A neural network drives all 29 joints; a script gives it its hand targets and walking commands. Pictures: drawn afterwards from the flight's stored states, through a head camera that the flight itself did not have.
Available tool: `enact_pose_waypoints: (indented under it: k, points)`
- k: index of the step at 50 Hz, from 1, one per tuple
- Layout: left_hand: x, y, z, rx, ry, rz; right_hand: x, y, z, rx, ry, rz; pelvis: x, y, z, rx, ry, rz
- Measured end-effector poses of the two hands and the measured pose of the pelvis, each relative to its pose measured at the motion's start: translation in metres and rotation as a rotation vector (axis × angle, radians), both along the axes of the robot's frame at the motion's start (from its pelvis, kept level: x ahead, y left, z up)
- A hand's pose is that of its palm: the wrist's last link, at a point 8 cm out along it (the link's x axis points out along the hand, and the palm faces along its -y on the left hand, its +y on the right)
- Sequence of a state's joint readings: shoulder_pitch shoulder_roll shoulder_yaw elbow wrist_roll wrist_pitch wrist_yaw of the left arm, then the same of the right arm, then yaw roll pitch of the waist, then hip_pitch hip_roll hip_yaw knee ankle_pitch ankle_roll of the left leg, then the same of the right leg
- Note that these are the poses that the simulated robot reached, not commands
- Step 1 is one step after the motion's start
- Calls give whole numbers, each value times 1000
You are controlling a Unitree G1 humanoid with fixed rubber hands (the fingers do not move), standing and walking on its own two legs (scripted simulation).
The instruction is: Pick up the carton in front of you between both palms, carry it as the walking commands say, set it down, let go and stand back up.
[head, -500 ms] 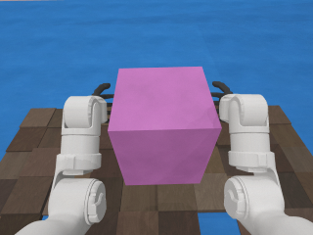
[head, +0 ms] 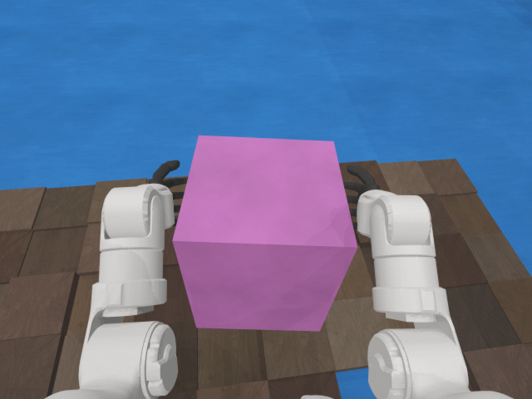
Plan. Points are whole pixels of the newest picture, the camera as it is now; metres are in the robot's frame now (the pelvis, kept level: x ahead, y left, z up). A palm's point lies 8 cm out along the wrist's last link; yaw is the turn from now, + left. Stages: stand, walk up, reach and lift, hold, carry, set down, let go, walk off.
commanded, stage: carry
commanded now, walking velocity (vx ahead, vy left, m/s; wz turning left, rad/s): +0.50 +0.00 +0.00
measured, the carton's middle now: (262, 238) +0.36 +0.00 +0.01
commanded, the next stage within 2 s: none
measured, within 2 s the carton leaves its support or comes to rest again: neither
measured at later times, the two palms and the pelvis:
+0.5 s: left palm (145, 49) +0.65 +0.19 +0.17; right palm (310, 40) +0.68 -0.10 +0.17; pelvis +0.29 +0.02 -0.02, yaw +1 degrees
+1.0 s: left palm (162, 11) +1.00 +0.23 +0.08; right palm (276, 11) +0.99 -0.07 +0.09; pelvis +0.63 +0.08 -0.03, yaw +2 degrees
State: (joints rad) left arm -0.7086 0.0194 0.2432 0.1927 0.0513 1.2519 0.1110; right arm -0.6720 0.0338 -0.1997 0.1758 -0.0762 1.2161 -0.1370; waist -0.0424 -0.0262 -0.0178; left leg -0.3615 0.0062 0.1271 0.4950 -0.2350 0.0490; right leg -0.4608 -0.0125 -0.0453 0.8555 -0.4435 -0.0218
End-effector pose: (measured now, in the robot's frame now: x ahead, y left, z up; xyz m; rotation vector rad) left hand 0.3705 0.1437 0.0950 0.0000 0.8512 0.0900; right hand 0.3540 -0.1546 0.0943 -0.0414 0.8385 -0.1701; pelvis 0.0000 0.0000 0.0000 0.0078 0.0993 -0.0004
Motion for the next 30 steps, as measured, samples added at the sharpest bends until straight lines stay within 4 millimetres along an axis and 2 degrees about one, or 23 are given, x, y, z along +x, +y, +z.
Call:
enact_pose_waypoints:
  k: [5,9,11,15,20,25,28,30]
  points:
    - [57,-16,10,-2,-75,-24,48,-15,8,29,-76,-55,47,1,4,-5,10,-4]
    - [103,-24,24,17,-164,-9,102,-24,17,51,-166,-48,97,-4,-9,-5,-4,4]
    - [122,-22,26,30,-173,3,129,-20,21,83,-174,-19,119,-6,-9,-17,-5,8]
    - [155,-5,36,36,-171,51,182,-4,36,79,-170,39,160,-7,-1,7,-3,10]
    - [211,23,64,35,-233,106,253,25,65,87,-232,90,217,1,1,5,0,11]
    - [284,49,74,22,-259,106,325,51,79,70,-258,91,290,19,-15,-32,-13,15]
    - [336,61,66,10,-255,70,368,62,77,44,-254,65,340,36,-34,-52,-44,9]
    - [370,65,57,-6,-231,42,393,66,71,16,-232,46,366,46,-40,-32,-54,11]
